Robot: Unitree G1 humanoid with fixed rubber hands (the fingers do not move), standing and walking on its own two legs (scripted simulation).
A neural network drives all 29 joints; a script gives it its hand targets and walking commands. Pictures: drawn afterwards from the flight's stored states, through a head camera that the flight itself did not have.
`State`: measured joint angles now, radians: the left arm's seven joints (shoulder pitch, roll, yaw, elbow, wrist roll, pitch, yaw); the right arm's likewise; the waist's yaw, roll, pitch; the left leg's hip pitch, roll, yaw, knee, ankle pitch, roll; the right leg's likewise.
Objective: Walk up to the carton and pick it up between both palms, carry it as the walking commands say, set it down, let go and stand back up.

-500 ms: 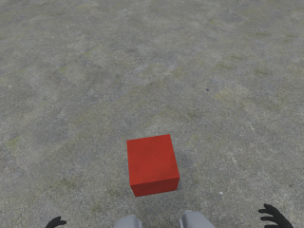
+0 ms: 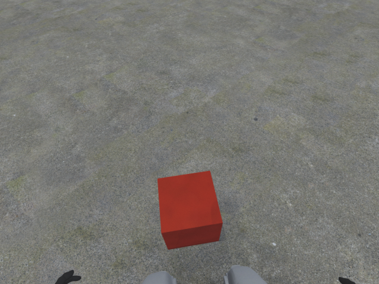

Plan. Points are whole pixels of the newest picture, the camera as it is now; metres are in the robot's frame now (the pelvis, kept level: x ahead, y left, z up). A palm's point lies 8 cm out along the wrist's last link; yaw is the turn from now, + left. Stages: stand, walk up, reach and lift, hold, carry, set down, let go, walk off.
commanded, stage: walk up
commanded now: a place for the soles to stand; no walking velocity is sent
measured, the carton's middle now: (188, 210) +0.51 +0.05 -0.60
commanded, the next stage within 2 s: reach and lift in 0.28 s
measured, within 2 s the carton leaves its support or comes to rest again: neither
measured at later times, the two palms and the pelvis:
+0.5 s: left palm out of the picture +0.12 +0.33 -0.09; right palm (332, 267) +0.16 -0.27 -0.09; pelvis +0.00 +0.01 +0.00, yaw +1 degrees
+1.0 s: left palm (81, 234) +0.26 +0.30 -0.11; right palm (296, 221) +0.27 -0.24 -0.12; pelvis +0.02 +0.00 -0.01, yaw +1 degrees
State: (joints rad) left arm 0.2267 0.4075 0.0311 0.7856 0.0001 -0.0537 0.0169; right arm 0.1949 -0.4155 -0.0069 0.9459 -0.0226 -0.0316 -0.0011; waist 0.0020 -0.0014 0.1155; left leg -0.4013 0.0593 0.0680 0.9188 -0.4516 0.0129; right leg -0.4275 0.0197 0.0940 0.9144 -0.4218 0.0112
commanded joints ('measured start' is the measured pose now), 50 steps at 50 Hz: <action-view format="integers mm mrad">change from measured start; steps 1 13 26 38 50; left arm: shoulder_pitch -65 -111 -272 -435 -466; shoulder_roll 177 225 72 68 106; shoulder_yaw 41 53 166 204 245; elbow -10 -5 -379 -270 -200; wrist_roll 17 28 101 37 -66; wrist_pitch -9 -12 113 78 90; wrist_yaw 5 2 -52 -29 -16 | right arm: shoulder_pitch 69 52 -194 -369 -464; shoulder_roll -283 -240 -70 -30 -82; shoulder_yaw -101 -103 -240 -249 -202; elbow -55 -48 -397 -459 -408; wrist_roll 4 5 -93 -62 25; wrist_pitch -56 -38 115 74 88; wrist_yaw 2 2 23 -31 -22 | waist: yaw -50 -64 -29 -40 0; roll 142 -34 137 -107 6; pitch -154 -105 -130 -531 -818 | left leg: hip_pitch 234 166 -2 -57 45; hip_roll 212 53 -74 -113 -102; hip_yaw -449 -254 -44 -75 -105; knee -459 -331 -297 11 68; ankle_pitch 14 -102 58 512 873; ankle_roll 174 105 -41 -44 -78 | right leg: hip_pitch -172 -178 76 -113 -597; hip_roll -14 -92 58 28 29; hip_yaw -11 182 -211 -120 -139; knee -18 -230 -148 -14 24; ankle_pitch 68 2 110 480 435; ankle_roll -62 -121 11 37 32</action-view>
